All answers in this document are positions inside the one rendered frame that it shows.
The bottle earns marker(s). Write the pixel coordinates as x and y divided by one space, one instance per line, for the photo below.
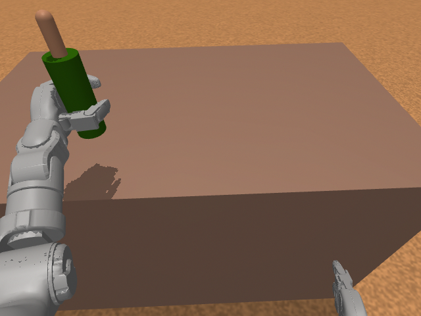
67 72

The left robot arm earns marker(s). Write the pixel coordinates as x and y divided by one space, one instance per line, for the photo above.
37 274

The right robot hand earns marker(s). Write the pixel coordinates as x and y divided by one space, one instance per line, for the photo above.
348 301

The left robot hand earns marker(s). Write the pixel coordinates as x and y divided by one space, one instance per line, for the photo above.
46 103

